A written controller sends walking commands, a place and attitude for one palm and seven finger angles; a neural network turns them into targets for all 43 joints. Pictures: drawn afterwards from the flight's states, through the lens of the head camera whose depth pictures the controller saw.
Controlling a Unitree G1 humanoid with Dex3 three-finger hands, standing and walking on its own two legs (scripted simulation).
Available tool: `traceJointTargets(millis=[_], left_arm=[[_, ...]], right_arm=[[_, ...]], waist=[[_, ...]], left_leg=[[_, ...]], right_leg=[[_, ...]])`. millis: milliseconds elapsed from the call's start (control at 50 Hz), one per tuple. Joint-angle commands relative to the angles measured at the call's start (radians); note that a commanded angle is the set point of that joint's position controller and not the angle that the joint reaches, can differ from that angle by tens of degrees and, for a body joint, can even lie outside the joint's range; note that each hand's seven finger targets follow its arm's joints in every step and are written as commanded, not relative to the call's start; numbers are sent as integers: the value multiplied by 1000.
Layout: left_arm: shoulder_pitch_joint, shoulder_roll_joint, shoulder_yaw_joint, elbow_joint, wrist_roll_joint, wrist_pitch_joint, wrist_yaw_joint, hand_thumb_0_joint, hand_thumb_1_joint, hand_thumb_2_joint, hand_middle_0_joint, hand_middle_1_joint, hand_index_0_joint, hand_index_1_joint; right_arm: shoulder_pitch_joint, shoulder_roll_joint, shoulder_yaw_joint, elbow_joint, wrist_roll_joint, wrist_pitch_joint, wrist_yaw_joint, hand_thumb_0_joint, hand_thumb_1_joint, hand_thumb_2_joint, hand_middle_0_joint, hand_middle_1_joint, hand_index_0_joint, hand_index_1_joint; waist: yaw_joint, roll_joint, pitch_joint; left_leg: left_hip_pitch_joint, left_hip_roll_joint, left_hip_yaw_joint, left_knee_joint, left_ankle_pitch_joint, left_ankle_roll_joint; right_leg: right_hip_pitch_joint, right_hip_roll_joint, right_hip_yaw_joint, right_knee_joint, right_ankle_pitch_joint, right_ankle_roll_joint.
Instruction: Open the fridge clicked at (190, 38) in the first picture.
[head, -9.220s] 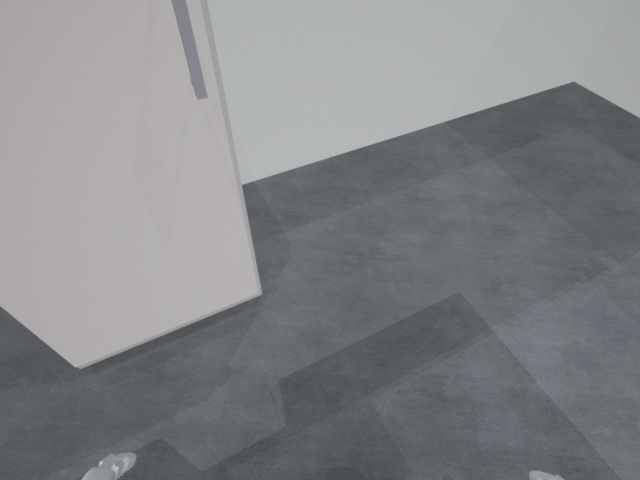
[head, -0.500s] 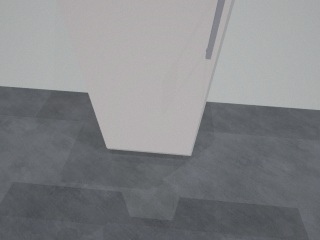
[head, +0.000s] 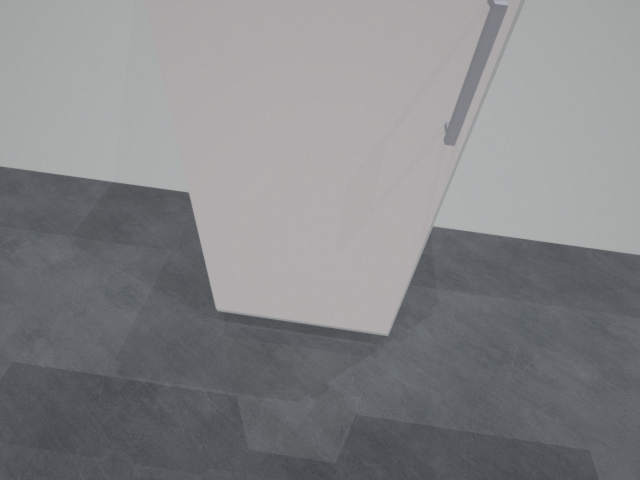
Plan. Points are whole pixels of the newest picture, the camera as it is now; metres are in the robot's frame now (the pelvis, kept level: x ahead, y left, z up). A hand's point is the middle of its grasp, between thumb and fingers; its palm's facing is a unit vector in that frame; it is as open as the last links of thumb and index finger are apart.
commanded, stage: shuffle to correct the standing spot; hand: right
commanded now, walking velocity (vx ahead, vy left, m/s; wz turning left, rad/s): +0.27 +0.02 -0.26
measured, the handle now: (469, 76) +0.68 -0.18 +0.21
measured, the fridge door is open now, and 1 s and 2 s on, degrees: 0 0 0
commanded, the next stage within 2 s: come to a stop and stand still in 0.64 s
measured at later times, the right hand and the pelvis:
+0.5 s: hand out of the picture +0.08 -0.17 -0.18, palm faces +0.09 +0.99 -0.10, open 7.4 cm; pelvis +0.17 -0.04 -0.01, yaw +1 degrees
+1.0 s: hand (419, 358) +0.37 -0.16 -0.16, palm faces +0.04 +0.98 -0.19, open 7.4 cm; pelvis +0.28 +0.01 +0.00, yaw -4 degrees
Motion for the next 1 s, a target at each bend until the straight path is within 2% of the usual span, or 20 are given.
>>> traceJointTargets(millis=[0, 60, 140, 260, 320, 340, 360, 380, 400, 440, 500, 580, 640, 720, 800, 840, 860, 900, 940, 980], left_arm=[[-132, 72, 13, -113, 6, -24, -11, 0, 900, 900, -200, -300, -200, -300], [-104, 37, 19, -87, 5, -20, -21, 0, 900, 900, -200, -300, -200, -300], [-123, -5, 14, -97, 2, -12, -31, 0, 900, 900, -200, -300, -200, -300], [-226, -28, 4, -136, -7, -27, -37, 0, 900, 900, -200, -300, -200, -300], [-67, 2, 11, -89, -2, -39, -18, 0, 900, 900, -200, -300, -200, -300], [61, 42, 21, -52, 3, -42, -9, 0, 900, 900, -200, -300, -200, -300], [178, 138, 42, -31, 14, -50, 1, 0, 900, 900, -200, -300, -200, -300], [234, 214, 55, -20, 7, -47, 7, 0, 900, 900, -200, -300, -200, -300], [166, 208, 50, -33, -10, -33, 6, 0, 900, 900, -200, -300, -200, -300], [-5, 104, 29, -73, -6, -38, 4, 0, 900, 900, -200, -300, -200, -300], [-48, 41, 9, -80, -1, -58, 7, 0, 900, 900, -200, -300, -200, -300], [-31, 62, 22, -93, 1, -62, 10, 0, 900, 900, -200, -300, -200, -300], [2, 82, 28, -87, 5, -53, 10, 0, 900, 900, -200, -300, -200, -300], [50, 94, 33, -65, 12, -41, 15, 0, 900, 900, -200, -300, -200, -300], [49, 75, 20, -45, 10, -28, 20, 0, 900, 900, -200, -300, -200, -300], [57, 64, 22, -40, -2, -24, 16, 0, 900, 900, -200, -300, -200, -300], [72, 35, 18, -49, -9, -21, 13, 0, 900, 900, -200, -300, -200, -300], [117, -3, 21, -47, -15, 0, 10, 0, 900, 900, -200, -300, -200, -300], [87, 1, 31, -51, -13, 24, 18, 0, 900, 900, -200, -300, -200, -300], [32, 18, 37, -71, -11, 38, 21, 0, 900, 900, -200, -300, -200, -300]], right_arm=[[287, -166, -40, 28, 11, -42, -29, 0, -900, -900, 200, 300, 200, 300], [173, -91, -22, -1, 10, -53, -29, 0, -900, -900, 200, 300, 200, 300], [200, -73, -10, 14, 6, -73, -30, 0, -900, -900, 200, 300, 200, 300], [232, -82, -7, 44, 2, -66, -36, 0, -900, -900, 200, 300, 200, 300], [188, -100, -14, 36, 8, -62, -36, 0, -900, -900, 200, 300, 200, 300], [181, -98, -15, 34, 13, -60, -35, 0, -900, -900, 200, 300, 200, 300], [210, -61, -12, 22, 21, -58, -32, 0, -900, -900, 200, 300, 200, 300], [231, -14, 0, -3, 29, -56, -28, 0, -900, -900, 200, 300, 200, 300], [196, -40, -10, -16, 17, -46, -32, 0, -900, -900, 200, 300, 200, 300], [111, -6, -9, -27, 0, -33, -23, 0, -900, -900, 200, 300, 200, 300], [146, 16, -14, -18, -10, -8, -6, 0, -900, -900, 200, 300, 200, 300], [84, 5, -22, -55, -8, 9, -3, 0, -900, -900, 200, 300, 200, 300], [-10, -22, -23, -85, -6, 17, -2, 0, -900, -900, 200, 300, 200, 300], [-112, -48, -21, -110, -1, 20, -2, 0, -900, -900, 200, 300, 200, 300], [-129, -49, -9, -109, 8, 13, -15, 0, -900, -900, 200, 300, 200, 300], [-57, -105, -20, -86, 9, 0, -23, 0, -900, -900, 200, 300, 200, 300], [-34, -159, -28, -86, 7, -8, -32, 0, -900, -900, 200, 300, 200, 300], [-43, -207, -36, -90, 11, -2, -36, 0, -900, -900, 200, 300, 200, 300], [-40, -211, -51, -92, 8, 0, -43, 0, -900, -900, 200, 300, 200, 300], [-70, -193, -53, -102, 6, 9, -51, 0, -900, -900, 200, 300, 200, 300]], waist=[[-110, 277, 164], [-42, 83, 183], [-26, 118, 139], [-40, 189, 115], [43, 181, 39], [95, 144, -36], [126, -22, -156], [114, -207, -216], [90, -106, -151], [29, -62, 100], [-30, -37, 94], [-28, -13, 18], [-4, -14, 23], [23, -48, 34], [11, -92, 24], [-23, -21, -12], [-23, 69, -40], [-7, 145, -52], [-34, 276, -87], [-47, 269, -53]], left_leg=[[228, 367, -506, -401, -40, 148], [152, 324, -321, -400, 70, 140], [194, 252, -145, -364, 479, 118], [247, 205, -67, -289, 798, 92], [173, 174, -24, -85, 905, 61], [103, 153, -19, 89, 794, 40], [-87, 65, 26, 318, 413, -3], [-258, -27, 19, 637, -254, -19], [-268, 14, -71, 753, -271, 1], [-339, 85, -75, 744, -108, -11], [-251, 111, -62, 625, 8, -39], [-262, 117, -51, 453, 74, -69], [-300, 122, -51, 342, 96, -79], [-282, 106, -28, 204, 86, -78], [-99, 56, 9, -30, 114, -68], [64, 83, -16, -176, 366, -62], [176, 185, -130, -117, 692, -24], [203, 353, -154, -74, 1044, 77], [205, 384, -208, -114, 1110, 149], [131, 401, -220, -147, 1036, 187]], right_leg=[[-566, -22, 87, 492, -109, -22], [-550, -69, 95, 571, 49, -9], [-527, -66, 32, 466, 127, 22], [-407, -14, -61, 187, 165, 3], [-105, 46, -92, 25, 252, -33], [74, 13, -44, -36, 333, -49], [306, -192, 203, -43, 512, -123], [388, -444, 518, -166, 633, -249], [228, -467, 520, -252, 386, -283], [-101, -372, 427, -369, 5, -207], [-226, -266, 237, -374, 118, -140], [-151, -240, 179, -359, 274, -149], [-80, -251, 200, -361, 281, -153], [-3, -259, 179, -308, 490, -143], [1, -196, 109, -181, 726, -93], [-56, -143, 75, -89, 596, -29], [-169, -99, 55, -38, 414, 8], [-223, -13, 15, 36, 60, 37], [-252, 2, 17, 289, -182, 50], [-291, 2, 89, 481, -211, 48]])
